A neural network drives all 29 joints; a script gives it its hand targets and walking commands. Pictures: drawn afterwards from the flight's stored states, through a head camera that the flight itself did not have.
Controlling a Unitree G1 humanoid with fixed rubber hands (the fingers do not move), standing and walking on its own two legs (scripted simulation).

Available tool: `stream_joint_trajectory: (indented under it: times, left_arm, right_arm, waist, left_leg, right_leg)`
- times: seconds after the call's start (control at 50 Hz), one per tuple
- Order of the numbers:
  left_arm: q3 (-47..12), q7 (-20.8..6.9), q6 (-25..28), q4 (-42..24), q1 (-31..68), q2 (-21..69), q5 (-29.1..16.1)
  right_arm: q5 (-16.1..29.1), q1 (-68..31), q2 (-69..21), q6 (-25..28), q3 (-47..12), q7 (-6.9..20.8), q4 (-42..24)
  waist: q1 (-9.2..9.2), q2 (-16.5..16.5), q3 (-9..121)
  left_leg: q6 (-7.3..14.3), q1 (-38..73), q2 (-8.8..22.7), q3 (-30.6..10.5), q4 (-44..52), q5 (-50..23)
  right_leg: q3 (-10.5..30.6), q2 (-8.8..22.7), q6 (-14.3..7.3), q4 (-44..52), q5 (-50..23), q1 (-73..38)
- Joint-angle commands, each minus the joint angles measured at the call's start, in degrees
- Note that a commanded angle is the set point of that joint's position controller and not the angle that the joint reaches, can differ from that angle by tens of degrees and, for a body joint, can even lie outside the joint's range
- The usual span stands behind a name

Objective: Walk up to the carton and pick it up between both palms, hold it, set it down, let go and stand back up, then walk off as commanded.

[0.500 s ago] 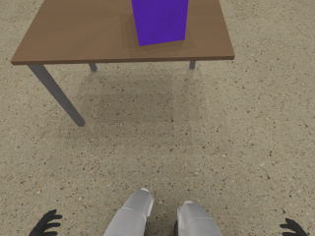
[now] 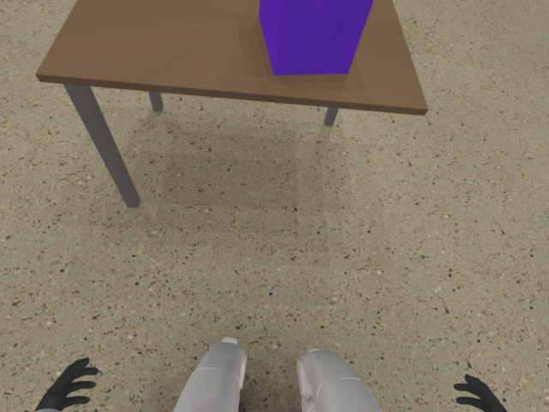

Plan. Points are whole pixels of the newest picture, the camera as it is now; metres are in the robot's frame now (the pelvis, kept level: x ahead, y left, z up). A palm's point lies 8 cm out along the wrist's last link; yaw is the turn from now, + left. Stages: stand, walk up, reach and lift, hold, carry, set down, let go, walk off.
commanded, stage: walk off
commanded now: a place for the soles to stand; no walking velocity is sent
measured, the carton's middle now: (307, 8) +0.98 -0.02 +0.00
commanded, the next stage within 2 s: none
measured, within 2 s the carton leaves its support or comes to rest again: neither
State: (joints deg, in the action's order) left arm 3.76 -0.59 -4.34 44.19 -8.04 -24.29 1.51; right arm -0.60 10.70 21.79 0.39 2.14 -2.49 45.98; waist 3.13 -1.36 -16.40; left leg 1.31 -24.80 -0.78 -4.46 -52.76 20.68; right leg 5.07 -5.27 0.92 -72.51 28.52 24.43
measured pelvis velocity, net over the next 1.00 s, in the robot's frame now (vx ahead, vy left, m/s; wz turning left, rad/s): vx -0.13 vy -0.03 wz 0.02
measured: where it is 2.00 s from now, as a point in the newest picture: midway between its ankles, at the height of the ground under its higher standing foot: outside the picture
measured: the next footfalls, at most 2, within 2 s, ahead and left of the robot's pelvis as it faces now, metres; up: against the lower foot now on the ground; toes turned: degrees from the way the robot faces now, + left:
right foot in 0.36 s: +0.02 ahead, -0.19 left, +0.00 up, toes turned +3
left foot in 0.90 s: -0.02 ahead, +0.06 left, +0.00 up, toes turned -3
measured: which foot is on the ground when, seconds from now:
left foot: down 0.00-0.38, up 0.40-0.88, down 0.90-1.00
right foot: up 0.00-0.34, down 0.36-0.92, up 0.94-1.00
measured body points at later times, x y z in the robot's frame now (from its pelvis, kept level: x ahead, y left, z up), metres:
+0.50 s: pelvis -0.07 -0.10 -0.01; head -0.02 -0.11 +0.43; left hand +0.00 +0.22 -0.12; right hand +0.04 -0.43 -0.12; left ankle +0.02 +0.06 -0.65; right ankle -0.02 -0.20 -0.69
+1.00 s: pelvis -0.13 -0.03 -0.02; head -0.08 +0.00 +0.43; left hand -0.02 +0.28 -0.14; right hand -0.02 -0.36 -0.10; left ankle -0.06 +0.07 -0.69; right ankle -0.06 -0.19 -0.66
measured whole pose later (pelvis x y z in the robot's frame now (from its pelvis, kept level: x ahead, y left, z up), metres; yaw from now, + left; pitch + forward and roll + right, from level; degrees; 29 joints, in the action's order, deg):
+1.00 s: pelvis -0.13 -0.03 -0.02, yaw +1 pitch -9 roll -2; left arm 3.8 -0.4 -4.6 44.3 -5.6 -22.6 1.5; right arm -0.5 10.7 24.2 -0.5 3.0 -2.0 48.0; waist 3.1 -0.6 -16.0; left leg 1.1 -24.3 -2.0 -3.9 -58.1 25.1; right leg 5.1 -3.4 0.8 -64.9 27.2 27.7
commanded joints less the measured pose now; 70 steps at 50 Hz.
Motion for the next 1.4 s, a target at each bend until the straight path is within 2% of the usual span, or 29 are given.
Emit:
stream_joint_trajectory:
  times: [0.0, 0.12, 0.2, 0.26, 0.3, 0.32, 0.34, 0.36, 0.38, 0.4, 0.42, 0.46, 0.58, 0.66, 0.78, 0.82, 0.86, 0.88, 0.9, 0.92, 0.94, 0.96, 1.0, 1.06, 1.12, 1.28, 1.34, 1.36, 1.38]
  left_arm:
    - [4.8, 0.9, 0.0, -2.9, -4.6, -13.8, -0.6]
    - [4.8, 0.6, -0.3, -3.6, -6.5, -13.3, 0.1]
    - [5.1, -0.1, -0.2, -4.1, -7.6, -12.2, 0.3]
    - [5.6, -0.9, 0.2, -4.2, -8.8, -12.0, 0.1]
    - [5.8, -1.5, 0.6, -3.1, -13.3, -10.7, 0.3]
    - [5.8, -1.6, 1.2, -1.7, -17.0, -10.5, 0.7]
    - [5.7, -1.2, 1.7, -1.4, -17.9, -11.7, 1.5]
    - [5.7, -0.5, 2.1, -4.5, -12.1, -15.7, 1.7]
    - [6.8, -0.2, 1.6, -5.4, -5.7, -19.3, 1.0]
    - [6.5, 0.3, 1.8, -6.6, -0.6, -18.3, 0.7]
    - [6.1, 0.6, 2.2, -7.1, 2.3, -16.3, 0.3]
    - [6.3, 0.6, 2.4, -7.7, 3.6, -13.9, 0.3]
    - [5.9, 1.6, 3.4, -7.8, -1.2, -12.3, 0.2]
    - [5.8, 1.8, 3.2, -7.3, -1.4, -12.9, 0.1]
    - [5.3, 1.4, 2.4, -8.0, 3.0, -14.0, 0.5]
    - [4.8, 1.2, 1.9, -7.8, 5.8, -14.5, 0.5]
    - [4.3, 1.1, 1.0, -5.7, 5.2, -13.8, -0.1]
    - [4.1, 1.2, 0.4, -4.2, 2.6, -11.4, -0.5]
    - [3.6, 1.3, 0.6, -4.6, 1.7, -7.4, -1.5]
    - [4.6, 2.0, 0.3, -4.7, 4.6, -11.6, -1.2]
    - [4.9, 2.1, 0.2, -4.0, 4.1, -13.6, -1.3]
    - [4.9, 2.0, 0.3, -3.2, 1.9, -14.2, -1.5]
    - [5.0, 1.5, 0.2, -1.2, -3.0, -13.8, -1.2]
    - [5.1, 1.0, 0.0, -1.9, -4.0, -13.9, -0.6]
    - [5.0, 0.7, 0.3, -2.0, -5.1, -14.1, -0.1]
    - [4.9, 0.0, 0.8, -1.1, -8.2, -12.2, 0.4]
    - [5.3, -0.6, 1.3, -0.1, -11.5, -10.9, 0.2]
    - [5.3, -0.7, 1.5, 0.7, -14.6, -10.3, 0.4]
    - [5.2, -0.6, 1.9, 1.4, -17.1, -10.2, 0.9]
  right_arm:
    - [0.3, 3.2, 17.6, 1.9, 6.3, -1.8, -5.3]
    - [0.3, 2.8, 18.4, 1.7, 6.6, -2.1, -7.5]
    - [-0.4, 1.0, 19.4, 1.1, 7.0, -2.2, -8.3]
    - [-0.9, -1.1, 20.4, 0.4, 7.4, -2.3, -8.7]
    - [-0.8, -5.2, 20.7, -0.5, 7.4, -2.0, -9.3]
    - [-1.0, -6.5, 18.8, -1.0, 7.0, -2.0, -8.8]
    - [-0.7, -4.3, 14.0, -1.0, 5.7, -2.2, -7.9]
    - [0.0, -0.1, 10.7, -1.0, 4.6, -2.5, -7.6]
    - [0.8, -4.6, 15.4, -1.1, 5.9, -3.1, -8.2]
    - [0.7, -2.6, 17.0, -1.0, 6.3, -3.0, -6.6]
    - [0.8, -0.1, 17.4, -0.7, 6.1, -2.6, -5.0]
    - [0.8, 3.0, 17.2, -0.6, 5.8, -1.9, -3.2]
    - [0.7, 2.7, 16.3, -0.5, 5.2, -1.1, -3.3]
    - [0.6, 1.8, 16.5, -0.4, 5.2, -1.1, -3.0]
    - [0.8, 2.9, 16.4, -0.3, 5.5, -0.3, -2.8]
    - [0.9, 5.8, 16.1, 0.1, 5.8, 0.1, -1.5]
    - [0.3, 10.3, 15.1, 0.5, 6.0, 0.4, 1.3]
    - [-0.3, 11.4, 16.2, 0.9, 6.4, 0.3, 2.2]
    - [-0.6, 7.9, 22.1, 1.4, 6.8, 0.2, -0.1]
    - [-0.3, 4.9, 25.2, 1.2, 7.4, -0.2, -1.8]
    - [-0.2, 1.9, 24.3, 1.5, 7.0, -0.9, -2.6]
    - [-0.4, -1.1, 22.5, 1.6, 6.4, -1.4, -3.2]
    - [-0.3, -3.4, 19.3, 1.7, 5.8, -1.4, -3.4]
    - [0.0, 0.2, 17.9, 1.9, 6.3, -1.6, -4.2]
    - [0.0, 2.4, 17.7, 2.2, 6.7, -1.7, -5.0]
    - [-0.7, 0.1, 19.0, 1.2, 7.5, -1.5, -5.8]
    - [-1.0, -4.5, 19.9, 0.3, 7.7, -1.5, -6.1]
    - [-0.9, -7.8, 19.6, -0.1, 7.4, -1.4, -6.6]
    - [-1.1, -8.2, 17.5, -0.6, 6.8, -1.4, -6.2]
  waist:
    - [-4.61, 9.1, 14.3]
    - [-4.6, 10.1, 13.6]
    - [-4.17, 12.5, 11.6]
    - [-2.84, 14.7, 12.2]
    - [0.89, 15.8, 14.3]
    - [2.97, 11.8, 15.9]
    - [3.33, -2.8, 15.1]
    - [0.48, -15.4, 13.7]
    - [1.11, -11.2, 11.2]
    - [-1.23, -6.5, 7.5]
    - [-2.46, -5.8, 4.8]
    - [-2.51, -6.5, 5.0]
    - [0.15, -6.8, 12.9]
    - [0.57, -7.7, 13.9]
    - [-1.2, -10.0, 14.2]
    - [-3.49, -10.3, 14.8]
    - [-5.46, -9.2, 15.6]
    - [-5.58, -2.2, 16.5]
    - [-4.51, 16.3, 15.0]
    - [-5.84, 11.9, 14.6]
    - [-4.63, 7.4, 11.7]
    - [-3.19, 6.3, 9.9]
    - [-2.16, 9.7, 9.0]
    - [-3.71, 9.2, 12.0]
    - [-4.64, 10.2, 14.7]
    - [-3.93, 14.5, 13.5]
    - [-1.2, 15.2, 13.4]
    - [1.47, 14.7, 13.6]
    - [2.87, 10.9, 14.5]
  left_leg:
    - [7.7, 11.5, 14.5, -31.6, 29.1, 3.4]
    - [12.0, 8.1, 15.4, -32.0, 28.3, 5.8]
    - [13.1, 2.8, 16.4, -30.8, 28.2, 8.4]
    - [12.6, -0.9, 17.0, -28.1, 27.2, 5.4]
    - [8.4, -9.8, 14.6, -21.1, 24.1, 4.0]
    - [5.4, -17.5, 10.2, -15.7, 16.2, 7.4]
    - [2.9, -20.4, 0.3, -9.4, -0.2, 16.3]
    - [0.0, -21.0, -8.6, -5.4, -14.7, 20.2]
    - [-0.2, -15.6, -7.4, -8.9, -21.0, 14.8]
    - [0.2, -13.9, -6.8, -10.4, -22.8, 10.1]
    - [0.4, -14.6, -6.4, -9.4, -22.6, 7.5]
    - [-0.2, -14.2, -6.3, -6.8, -25.1, 5.6]
    - [-2.2, -15.2, -5.3, -5.6, -25.0, 7.9]
    - [-2.2, -12.8, -4.7, -4.1, -22.7, 10.3]
    - [-1.2, -3.4, -3.1, 0.8, -16.9, 13.2]
    - [-0.6, 3.3, -1.6, 2.5, -5.5, 10.2]
    - [-0.2, 13.0, -1.1, 2.2, 10.0, 3.6]
    - [1.5, 17.1, 2.5, -6.8, 17.0, 6.6]
    - [6.8, 11.0, 17.4, -34.6, 27.6, 0.5]
    - [8.6, 2.1, 20.3, -45.6, 33.6, 4.2]
    - [6.9, -1.3, 19.1, -45.0, 34.9, 9.0]
    - [5.1, -0.9, 17.0, -39.7, 33.6, 9.0]
    - [4.0, 1.9, 14.2, -31.6, 30.8, 8.7]
    - [6.0, 6.9, 14.1, -31.4, 29.9, 8.7]
    - [7.4, 10.6, 14.2, -32.3, 30.8, 15.3]
    - [11.4, 3.7, 14.5, -28.0, 29.1, 17.8]
    - [10.0, -5.9, 14.7, -23.5, 28.2, 14.7]
    - [7.7, -12.5, 13.4, -19.3, 25.7, 14.0]
    - [5.5, -18.3, 10.3, -14.8, 18.2, 14.9]
  right_leg:
    - [9.4, -1.8, -0.2, -10.2, -1.9, 13.4]
    - [6.5, -0.1, -0.3, -10.0, -1.8, 11.3]
    - [3.1, 2.7, -0.5, -0.6, -0.1, 7.1]
    - [0.6, 5.3, -1.5, 11.2, 2.8, 0.9]
    - [-1.6, 6.0, -3.6, 26.1, -0.1, -13.3]
    - [0.4, 6.3, -3.9, 31.3, -0.7, -22.3]
    - [11.7, 10.0, -4.3, 41.5, 6.3, -18.3]
    - [28.8, 18.8, -5.2, 49.4, 4.6, -9.3]
    - [35.6, 23.9, -6.8, 57.8, 8.8, 3.0]
    - [34.4, 23.6, -4.7, 58.8, 15.5, 6.8]
    - [29.6, 21.8, -4.0, 56.2, 14.8, 6.1]
    - [23.4, 18.9, -4.4, 52.7, 11.3, 2.7]
    - [23.1, 20.6, -8.4, 46.2, -10.0, -12.0]
    - [23.5, 22.0, -10.7, 45.1, -15.9, -12.3]
    - [19.7, 22.3, -15.2, 42.3, -18.0, -3.2]
    - [15.6, 20.4, -13.3, 39.3, -19.6, 0.6]
    - [9.9, 16.4, -9.0, 31.5, -13.5, 6.6]
    - [6.5, 12.4, -6.3, 22.1, -3.9, 12.0]
    - [-0.3, -0.2, -1.6, 5.7, 5.4, 17.9]
    - [9.6, -2.3, -1.7, -2.6, 5.4, 14.4]
    - [11.4, -1.6, -1.8, -5.2, 2.7, 13.1]
    - [11.6, -1.4, -1.3, -6.7, 0.1, 14.3]
    - [9.5, -1.2, -0.7, -8.4, -2.3, 15.0]
    - [9.4, -1.9, -0.2, -10.7, -3.1, 14.6]
    - [8.2, -0.9, 0.2, -10.1, -3.9, 14.7]
    - [-0.4, 3.9, -0.4, 5.7, 0.3, 6.1]
    - [-2.8, 5.4, -2.4, 18.4, 0.8, -6.7]
    - [-4.0, 5.3, -3.6, 24.4, -3.2, -15.4]
    - [-0.8, 6.0, -4.3, 28.2, -1.6, -21.6]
